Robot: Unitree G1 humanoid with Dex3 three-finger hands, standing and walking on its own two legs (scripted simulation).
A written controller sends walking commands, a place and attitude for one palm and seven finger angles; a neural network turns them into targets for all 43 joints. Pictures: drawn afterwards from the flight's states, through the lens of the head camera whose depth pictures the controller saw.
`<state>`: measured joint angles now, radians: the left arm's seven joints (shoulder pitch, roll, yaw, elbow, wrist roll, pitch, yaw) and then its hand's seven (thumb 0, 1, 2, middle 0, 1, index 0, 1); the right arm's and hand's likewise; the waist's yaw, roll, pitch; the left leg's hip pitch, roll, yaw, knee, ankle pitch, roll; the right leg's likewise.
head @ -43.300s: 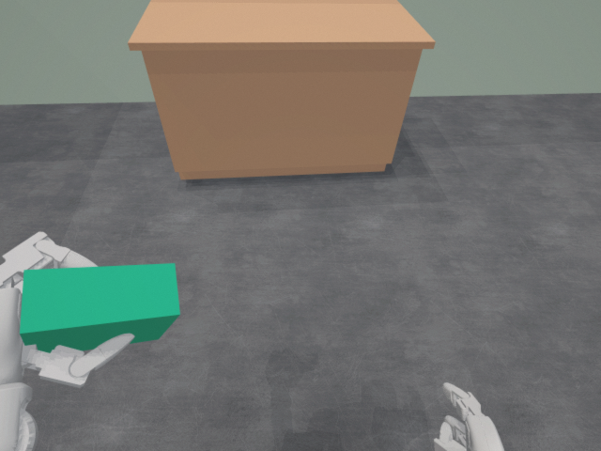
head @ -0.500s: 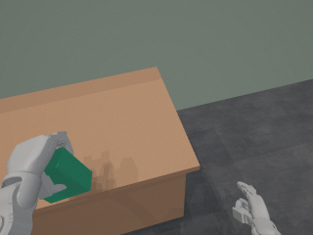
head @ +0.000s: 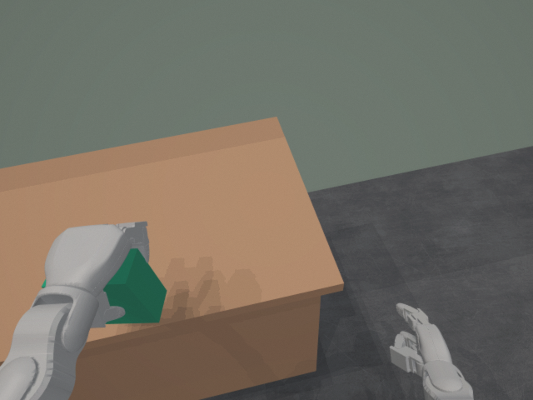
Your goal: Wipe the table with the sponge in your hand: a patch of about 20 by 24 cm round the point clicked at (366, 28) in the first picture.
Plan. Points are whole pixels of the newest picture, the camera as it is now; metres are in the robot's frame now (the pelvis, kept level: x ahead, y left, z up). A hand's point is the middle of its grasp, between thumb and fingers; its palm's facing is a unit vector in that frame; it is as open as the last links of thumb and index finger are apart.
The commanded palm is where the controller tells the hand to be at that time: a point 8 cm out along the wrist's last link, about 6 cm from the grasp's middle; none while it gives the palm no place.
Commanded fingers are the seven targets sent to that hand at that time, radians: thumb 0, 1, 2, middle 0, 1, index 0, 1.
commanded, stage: turn the palm down, sponge in hand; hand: left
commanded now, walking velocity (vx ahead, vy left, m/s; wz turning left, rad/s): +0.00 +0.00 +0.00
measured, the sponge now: (117, 295) +0.22 +0.27 +0.06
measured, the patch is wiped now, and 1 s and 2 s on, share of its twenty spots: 0.00 0.00 0.00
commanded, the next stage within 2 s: move the sponge above the wiping area in 0.20 s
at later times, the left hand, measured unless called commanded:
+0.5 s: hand (103, 239) +0.25 +0.27 +0.15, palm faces +0.17 -0.01 -0.99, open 9.5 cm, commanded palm +0.21 +0.26 +0.18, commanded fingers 0.00 0.10 1.30 -1.20 -1.60 -1.20 -1.60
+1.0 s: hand (104, 245) +0.26 +0.29 +0.11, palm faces +0.09 -0.08 -0.99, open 9.5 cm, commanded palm +0.23 +0.27 +0.17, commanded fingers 0.00 0.10 1.30 -1.20 -1.60 -1.20 -1.60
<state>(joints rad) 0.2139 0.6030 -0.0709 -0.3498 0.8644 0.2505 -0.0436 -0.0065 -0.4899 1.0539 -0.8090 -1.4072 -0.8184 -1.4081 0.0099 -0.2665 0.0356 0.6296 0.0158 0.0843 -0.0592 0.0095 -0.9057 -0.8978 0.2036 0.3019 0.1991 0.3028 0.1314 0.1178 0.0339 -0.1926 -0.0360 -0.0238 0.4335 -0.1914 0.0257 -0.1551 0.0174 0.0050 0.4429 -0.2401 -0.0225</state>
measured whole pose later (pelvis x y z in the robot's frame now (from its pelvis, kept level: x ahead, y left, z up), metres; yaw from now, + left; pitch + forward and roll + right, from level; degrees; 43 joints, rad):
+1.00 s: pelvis +0.02 -0.01 +0.00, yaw +0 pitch -2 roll +0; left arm 0.11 0.53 0.02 -0.14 0.81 0.43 0.04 -0.01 -0.48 1.05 -0.81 -1.42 -0.82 -1.42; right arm 0.02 -0.27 0.02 0.65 0.06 0.11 -0.05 0.01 -0.91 -0.90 0.20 0.30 0.20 0.30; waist 0.09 0.12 0.00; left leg -0.18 -0.02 -0.02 0.42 -0.21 0.01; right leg -0.15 0.03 0.01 0.43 -0.26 -0.04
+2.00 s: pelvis +0.02 -0.01 +0.00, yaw -1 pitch -1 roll +1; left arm 0.07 0.44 -0.18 -0.06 0.91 0.35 0.00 -0.01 -0.49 1.05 -0.81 -1.42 -0.82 -1.42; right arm 0.03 -0.28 0.01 0.65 0.03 0.11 -0.06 0.01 -0.91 -0.90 0.20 0.30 0.20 0.30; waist 0.09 0.10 0.00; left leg -0.19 -0.02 -0.02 0.42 -0.22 0.01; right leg -0.16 0.03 0.01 0.45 -0.27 -0.04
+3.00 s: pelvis +0.02 -0.01 +0.00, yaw -1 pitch -2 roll +1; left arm 0.07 0.44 -0.15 -0.10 0.94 0.36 0.11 -0.01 -0.49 1.06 -0.81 -1.41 -0.82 -1.41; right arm 0.02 -0.26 0.01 0.67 0.04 0.13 -0.04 0.01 -0.91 -0.90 0.20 0.30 0.20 0.30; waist 0.11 0.10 -0.02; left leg -0.17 -0.02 -0.01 0.43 -0.23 0.00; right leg -0.15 0.04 0.02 0.45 -0.27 -0.04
